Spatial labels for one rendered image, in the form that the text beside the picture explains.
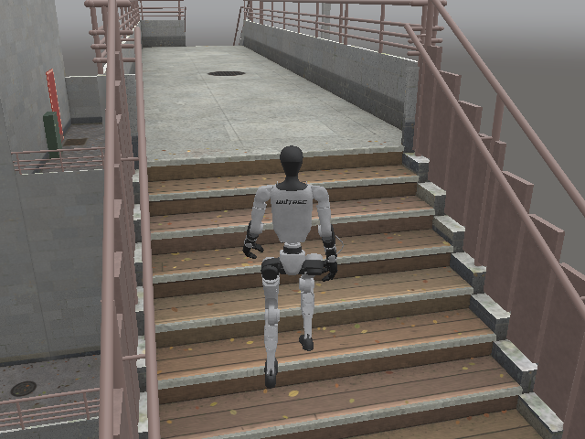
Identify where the right robot upper arm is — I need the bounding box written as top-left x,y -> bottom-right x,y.
311,185 -> 332,237

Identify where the robot left shin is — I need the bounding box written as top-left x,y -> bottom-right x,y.
264,309 -> 278,375

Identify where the robot right thigh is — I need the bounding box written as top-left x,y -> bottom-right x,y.
299,253 -> 324,293

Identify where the robot right forearm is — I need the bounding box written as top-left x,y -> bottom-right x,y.
322,224 -> 337,262

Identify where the right robot hand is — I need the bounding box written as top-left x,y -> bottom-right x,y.
322,259 -> 338,282

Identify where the robot left forearm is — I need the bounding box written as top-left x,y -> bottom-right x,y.
244,221 -> 259,248

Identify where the left robot upper arm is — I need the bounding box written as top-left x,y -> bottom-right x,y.
250,185 -> 273,234

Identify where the left robot hand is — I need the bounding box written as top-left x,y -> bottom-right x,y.
243,243 -> 264,259

